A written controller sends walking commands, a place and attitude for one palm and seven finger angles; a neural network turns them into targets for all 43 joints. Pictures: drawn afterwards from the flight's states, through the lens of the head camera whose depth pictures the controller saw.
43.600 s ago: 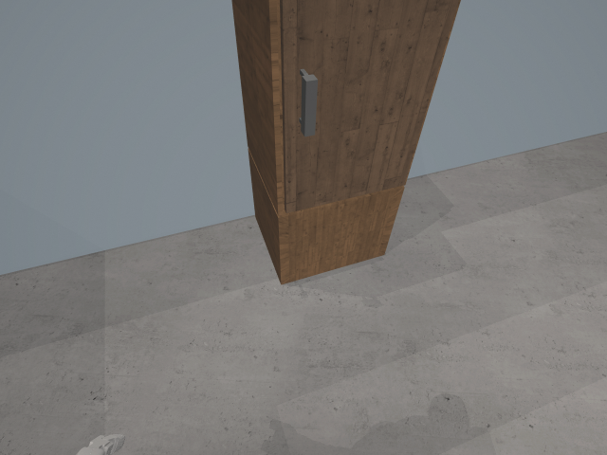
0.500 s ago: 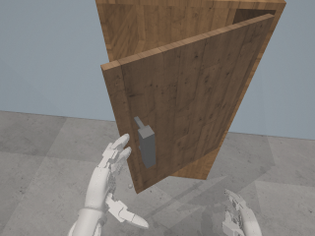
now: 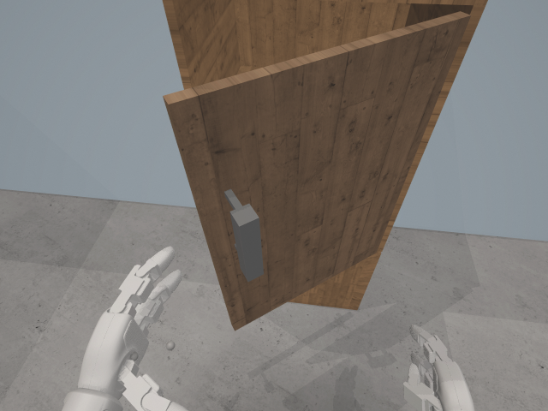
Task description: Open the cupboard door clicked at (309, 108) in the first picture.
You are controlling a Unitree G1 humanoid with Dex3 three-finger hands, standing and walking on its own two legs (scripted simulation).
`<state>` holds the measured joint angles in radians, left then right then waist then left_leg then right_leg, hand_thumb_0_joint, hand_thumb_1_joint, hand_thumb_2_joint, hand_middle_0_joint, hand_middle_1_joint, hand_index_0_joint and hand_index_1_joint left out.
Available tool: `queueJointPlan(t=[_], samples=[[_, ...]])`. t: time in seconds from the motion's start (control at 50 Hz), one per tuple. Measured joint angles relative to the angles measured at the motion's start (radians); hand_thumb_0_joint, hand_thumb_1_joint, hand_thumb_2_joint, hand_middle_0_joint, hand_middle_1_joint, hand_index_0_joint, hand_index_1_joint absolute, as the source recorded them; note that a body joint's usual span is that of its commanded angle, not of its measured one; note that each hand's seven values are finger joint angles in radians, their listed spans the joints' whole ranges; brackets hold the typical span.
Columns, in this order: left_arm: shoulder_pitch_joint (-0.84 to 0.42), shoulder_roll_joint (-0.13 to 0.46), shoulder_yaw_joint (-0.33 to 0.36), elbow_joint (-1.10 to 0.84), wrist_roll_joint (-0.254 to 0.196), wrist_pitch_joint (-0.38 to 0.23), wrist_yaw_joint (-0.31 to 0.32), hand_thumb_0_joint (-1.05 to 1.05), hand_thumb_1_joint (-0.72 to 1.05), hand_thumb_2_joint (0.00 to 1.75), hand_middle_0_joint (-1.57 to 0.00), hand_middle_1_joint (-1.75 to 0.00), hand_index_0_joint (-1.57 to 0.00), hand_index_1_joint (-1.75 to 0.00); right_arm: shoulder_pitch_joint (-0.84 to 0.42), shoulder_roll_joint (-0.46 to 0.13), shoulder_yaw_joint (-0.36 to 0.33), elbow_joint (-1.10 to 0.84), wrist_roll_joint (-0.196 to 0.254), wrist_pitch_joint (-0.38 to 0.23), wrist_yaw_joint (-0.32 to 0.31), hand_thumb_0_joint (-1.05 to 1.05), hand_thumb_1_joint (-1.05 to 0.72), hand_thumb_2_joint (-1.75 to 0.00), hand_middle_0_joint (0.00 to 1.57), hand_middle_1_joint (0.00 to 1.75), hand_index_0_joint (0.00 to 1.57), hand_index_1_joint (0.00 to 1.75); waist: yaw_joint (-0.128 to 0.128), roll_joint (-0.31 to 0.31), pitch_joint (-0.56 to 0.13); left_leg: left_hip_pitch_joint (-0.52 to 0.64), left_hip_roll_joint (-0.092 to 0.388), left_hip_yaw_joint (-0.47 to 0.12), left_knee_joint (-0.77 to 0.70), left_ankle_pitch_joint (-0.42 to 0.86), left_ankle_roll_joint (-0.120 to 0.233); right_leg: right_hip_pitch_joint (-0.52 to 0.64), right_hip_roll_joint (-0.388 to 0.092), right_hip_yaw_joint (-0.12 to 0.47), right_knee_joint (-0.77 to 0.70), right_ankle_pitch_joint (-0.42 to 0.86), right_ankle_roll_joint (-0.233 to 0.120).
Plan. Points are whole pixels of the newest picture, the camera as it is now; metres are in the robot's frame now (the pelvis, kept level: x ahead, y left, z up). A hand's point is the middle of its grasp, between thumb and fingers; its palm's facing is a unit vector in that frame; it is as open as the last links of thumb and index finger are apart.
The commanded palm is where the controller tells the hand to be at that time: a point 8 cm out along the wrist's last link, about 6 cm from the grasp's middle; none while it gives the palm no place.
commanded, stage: draw the hand back to the body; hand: left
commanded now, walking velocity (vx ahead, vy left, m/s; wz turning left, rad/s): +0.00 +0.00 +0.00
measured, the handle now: (241, 235) +0.34 +0.07 +0.09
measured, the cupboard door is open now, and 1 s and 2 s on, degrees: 37 37 37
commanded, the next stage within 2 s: step back with the hand held close in 1.56 s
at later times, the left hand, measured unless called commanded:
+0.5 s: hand (107, 326) +0.19 +0.19 +0.14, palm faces -0.06 -0.99 -0.09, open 16.1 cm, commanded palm +0.16 +0.25 +0.15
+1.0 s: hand (23, 276) +0.22 +0.26 +0.19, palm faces +0.34 -0.85 -0.40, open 11.3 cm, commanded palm +0.17 +0.31 +0.21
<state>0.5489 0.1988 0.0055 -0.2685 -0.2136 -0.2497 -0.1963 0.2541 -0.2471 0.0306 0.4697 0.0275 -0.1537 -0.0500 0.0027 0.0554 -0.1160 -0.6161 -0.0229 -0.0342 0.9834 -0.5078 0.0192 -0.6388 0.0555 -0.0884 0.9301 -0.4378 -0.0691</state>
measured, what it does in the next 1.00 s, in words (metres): rises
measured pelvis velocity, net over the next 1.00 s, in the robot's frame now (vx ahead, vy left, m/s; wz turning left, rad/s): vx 0.02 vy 0.03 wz -0.02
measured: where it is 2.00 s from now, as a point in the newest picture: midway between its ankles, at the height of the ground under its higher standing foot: outside the picture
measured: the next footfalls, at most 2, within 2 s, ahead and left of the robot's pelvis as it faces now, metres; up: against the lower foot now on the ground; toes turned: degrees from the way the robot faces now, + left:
none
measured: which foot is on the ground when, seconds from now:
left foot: down 0.00-1.00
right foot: down 0.00-1.00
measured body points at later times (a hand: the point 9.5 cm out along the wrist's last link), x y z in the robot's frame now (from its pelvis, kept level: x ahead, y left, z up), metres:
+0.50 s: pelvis +0.01 +0.02 +0.02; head -0.01 +0.02 +0.47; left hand +0.19 +0.24 +0.14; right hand +0.19 -0.20 -0.03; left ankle -0.01 +0.11 -0.68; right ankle +0.02 -0.08 -0.68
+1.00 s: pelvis +0.02 +0.03 +0.05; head +0.01 +0.02 +0.50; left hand +0.19 +0.31 +0.21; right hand +0.20 -0.19 -0.03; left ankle -0.01 +0.11 -0.68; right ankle +0.02 -0.08 -0.68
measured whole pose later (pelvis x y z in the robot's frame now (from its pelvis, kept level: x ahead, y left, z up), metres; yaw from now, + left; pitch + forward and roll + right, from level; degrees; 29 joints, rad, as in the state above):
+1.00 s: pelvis +0.02 +0.03 +0.05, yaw -1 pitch -2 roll -1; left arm 0.54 0.34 0.23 -0.45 -0.05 -0.05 0.12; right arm 0.22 -0.22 0.05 0.62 0.00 -0.13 -0.08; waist 0.05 0.06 -0.02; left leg -0.14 -0.05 0.00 0.51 -0.33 0.06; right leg -0.17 0.04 -0.03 0.47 -0.26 -0.02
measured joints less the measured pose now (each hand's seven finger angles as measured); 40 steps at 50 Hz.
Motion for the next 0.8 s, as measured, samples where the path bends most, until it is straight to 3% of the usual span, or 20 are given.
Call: queueJointPlan(t=[0.1,0.22,0.34,0.5,0.56,0.62,0.7,0.8], samples=[[-0.038,0.014,-0.01,-0.018,0.007,0.014,0.007,-0.01,-0.5,0.3,-0.15,-0.3,-0.15,-0.3,0.004,0.002,0.004,0.006,0.005,-0.016,-0.009,0.01,-0.9,-0.89,0.2,0.29,0.2,0.3,0.001,0.0,0.008,0.003,0.001,0.003,0.003,0.004,0.004,0.005,0.001,0.003,-0.002,0.008,0.003],[-0.041,0.037,0.037,-0.054,-0.004,0.07,0.023,-0.01,-0.5,0.3,-0.15,-0.3,-0.15,-0.3,0.02,0.014,0.014,0.016,0.015,-0.018,-0.016,0.01,-0.9,-0.89,0.21,0.29,0.2,0.3,-0.001,0.006,-0.002,0.055,0.0,0.012,-0.038,0.017,0.012,0.055,0.001,0.014,-0.043,0.023,0.011],[-0.024,0.047,0.067,-0.075,-0.029,0.138,0.0,-0.01,-0.5,0.3,-0.15,-0.3,-0.15,-0.3,0.026,0.008,0.027,0.024,0.02,-0.035,-0.025,0.01,-0.9,-0.89,0.21,0.3,0.2,0.3,0.005,0.011,0.004,0.112,-0.004,0.012,-0.081,0.03,0.021,0.116,-0.002,0.017,-0.094,0.039,0.021],[-0.011,0.076,0.11,-0.127,-0.051,0.168,-0.032,-0.01,-0.47,0.32,-0.15,-0.3,-0.15,-0.3,0.01,0.005,0.03,0.045,0.022,-0.063,-0.032,0.01,-0.9,-0.89,0.21,0.3,0.2,0.3,0.024,0.006,0.014,0.176,-0.011,0.008,-0.129,0.043,0.03,0.188,-0.007,0.017,-0.15,0.054,0.031],[-0.005,0.1,0.106,-0.165,0.049,0.194,0.09,-0.01,-0.42,0.34,-0.15,-0.3,-0.16,-0.3,0.004,0.013,0.029,0.049,0.005,-0.052,-0.044,0.01,-0.9,-0.89,0.21,0.3,0.2,0.3,0.036,0.002,0.023,0.218,-0.011,0.013,-0.166,0.054,0.035,0.228,-0.007,0.024,-0.187,0.067,0.034],[0.021,0.088,0.099,-0.199,0.11,0.21,0.196,-0.01,-0.34,0.37,-0.16,-0.3,-0.16,-0.3,-0.003,0.02,0.029,0.05,-0.005,-0.037,-0.044,0.01,-0.9,-0.89,0.21,0.3,0.2,0.3,0.034,0.003,0.037,0.26,-0.013,0.017,-0.214,0.074,0.037,0.27,-0.008,0.031,-0.235,0.087,0.039],[0.037,0.085,0.089,-0.217,0.154,0.219,0.266,-0.01,-0.22,0.42,-0.16,-0.3,-0.16,-0.3,-0.007,0.022,0.031,0.065,-0.015,-0.021,-0.042,0.01,-0.9,-0.89,0.21,0.3,0.2,0.3,0.039,0.006,0.056,0.315,-0.02,0.023,-0.279,0.101,0.042,0.322,-0.014,0.04,-0.294,0.112,0.046],[0.026,0.107,0.115,-0.209,0.173,0.216,0.303,-0.01,-0.06,0.49,-0.17,-0.3,-0.17,-0.3,-0.013,0.026,0.034,0.098,-0.021,-0.006,-0.041,0.01,-0.9,-0.89,0.21,0.3,0.2,0.3,0.043,0.008,0.079,0.38,-0.027,0.028,-0.356,0.133,0.044,0.38,-0.021,0.049,-0.357,0.137,0.05]])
